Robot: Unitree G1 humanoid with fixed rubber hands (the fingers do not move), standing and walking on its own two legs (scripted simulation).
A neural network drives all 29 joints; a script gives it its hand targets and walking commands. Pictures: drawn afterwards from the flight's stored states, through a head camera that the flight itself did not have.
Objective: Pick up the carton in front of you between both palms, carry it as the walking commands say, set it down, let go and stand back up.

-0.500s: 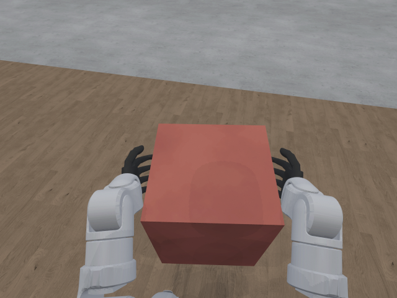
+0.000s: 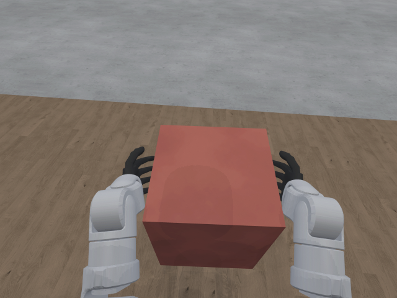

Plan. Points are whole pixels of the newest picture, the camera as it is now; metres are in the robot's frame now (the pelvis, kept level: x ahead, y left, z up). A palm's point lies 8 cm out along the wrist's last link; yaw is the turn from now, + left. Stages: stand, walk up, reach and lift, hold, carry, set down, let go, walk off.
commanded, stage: carry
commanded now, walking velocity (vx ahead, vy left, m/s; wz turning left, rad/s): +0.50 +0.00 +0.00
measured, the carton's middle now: (209, 201) +0.33 -0.02 +0.02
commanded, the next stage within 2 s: none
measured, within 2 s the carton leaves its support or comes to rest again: neither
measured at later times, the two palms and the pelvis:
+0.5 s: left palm (154, 107) +0.63 +0.13 +0.04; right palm (256, 102) +0.65 -0.17 +0.04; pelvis +0.32 -0.05 -0.04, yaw +2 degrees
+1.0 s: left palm (161, 60) +0.96 +0.14 +0.01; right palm (238, 62) +0.94 -0.16 +0.01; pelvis +0.63 +0.00 -0.08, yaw +0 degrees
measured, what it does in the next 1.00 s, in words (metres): goes down: right foot 0.04 m lower, then left foot 0.04 m lower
